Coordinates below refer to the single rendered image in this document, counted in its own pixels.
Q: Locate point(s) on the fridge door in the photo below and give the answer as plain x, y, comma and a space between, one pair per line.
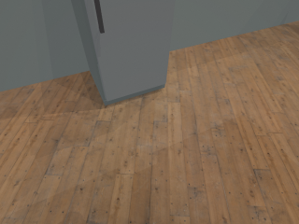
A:
133, 52

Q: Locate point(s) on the handle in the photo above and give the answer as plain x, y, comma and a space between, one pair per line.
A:
99, 16

